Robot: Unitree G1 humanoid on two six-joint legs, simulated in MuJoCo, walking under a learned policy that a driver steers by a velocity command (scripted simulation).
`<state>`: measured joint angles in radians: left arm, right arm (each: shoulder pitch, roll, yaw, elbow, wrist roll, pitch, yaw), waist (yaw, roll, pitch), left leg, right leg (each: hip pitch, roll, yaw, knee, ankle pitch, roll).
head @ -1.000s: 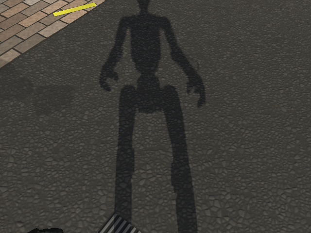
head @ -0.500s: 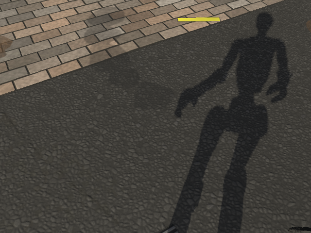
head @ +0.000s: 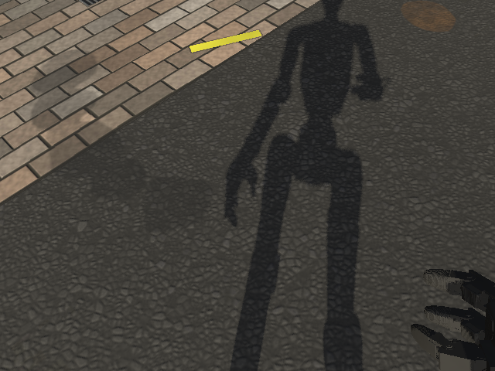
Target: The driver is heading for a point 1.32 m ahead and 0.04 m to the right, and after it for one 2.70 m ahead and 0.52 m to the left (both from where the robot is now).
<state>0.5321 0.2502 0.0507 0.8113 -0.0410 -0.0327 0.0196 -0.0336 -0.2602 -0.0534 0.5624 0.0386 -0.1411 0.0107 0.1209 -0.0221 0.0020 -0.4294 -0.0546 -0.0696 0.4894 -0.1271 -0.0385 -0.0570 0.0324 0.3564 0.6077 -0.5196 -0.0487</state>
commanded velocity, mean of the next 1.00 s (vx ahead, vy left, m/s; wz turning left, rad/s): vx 0.97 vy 0.00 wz -0.05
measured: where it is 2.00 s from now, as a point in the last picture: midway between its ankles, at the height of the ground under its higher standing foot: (339, 76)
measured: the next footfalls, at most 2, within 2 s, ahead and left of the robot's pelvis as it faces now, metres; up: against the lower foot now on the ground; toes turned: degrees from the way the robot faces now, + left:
right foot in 0.40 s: +0.48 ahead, -0.21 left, +0.00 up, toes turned -25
left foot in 0.88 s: +0.93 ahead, -0.21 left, +0.00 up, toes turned -5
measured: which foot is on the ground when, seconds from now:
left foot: down 0.00-0.38, up 0.40-0.86, down 0.88-1.00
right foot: up 0.00-0.38, down 0.40-0.86, up 0.88-1.00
